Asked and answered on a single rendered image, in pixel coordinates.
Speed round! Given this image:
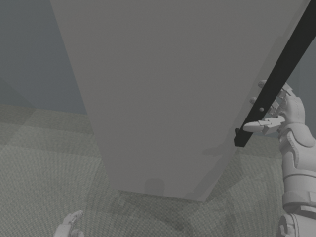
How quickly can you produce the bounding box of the left robot hand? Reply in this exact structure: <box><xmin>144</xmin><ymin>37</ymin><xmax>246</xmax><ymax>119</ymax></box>
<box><xmin>53</xmin><ymin>210</ymin><xmax>84</xmax><ymax>237</ymax></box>

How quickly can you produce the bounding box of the robot right upper arm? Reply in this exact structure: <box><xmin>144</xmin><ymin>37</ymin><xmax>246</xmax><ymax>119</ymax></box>
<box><xmin>276</xmin><ymin>213</ymin><xmax>316</xmax><ymax>237</ymax></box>

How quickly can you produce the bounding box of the fridge door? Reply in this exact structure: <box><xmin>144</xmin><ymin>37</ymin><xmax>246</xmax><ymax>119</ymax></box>
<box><xmin>50</xmin><ymin>0</ymin><xmax>311</xmax><ymax>202</ymax></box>

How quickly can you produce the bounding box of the right robot forearm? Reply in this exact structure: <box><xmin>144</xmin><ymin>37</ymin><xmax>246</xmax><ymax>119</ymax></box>
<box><xmin>278</xmin><ymin>123</ymin><xmax>316</xmax><ymax>220</ymax></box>

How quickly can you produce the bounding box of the right robot hand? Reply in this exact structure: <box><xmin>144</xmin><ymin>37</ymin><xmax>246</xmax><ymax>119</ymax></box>
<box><xmin>242</xmin><ymin>80</ymin><xmax>305</xmax><ymax>135</ymax></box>

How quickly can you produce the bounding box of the handle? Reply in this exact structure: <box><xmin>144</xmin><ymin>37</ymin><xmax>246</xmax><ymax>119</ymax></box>
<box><xmin>234</xmin><ymin>0</ymin><xmax>316</xmax><ymax>148</ymax></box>

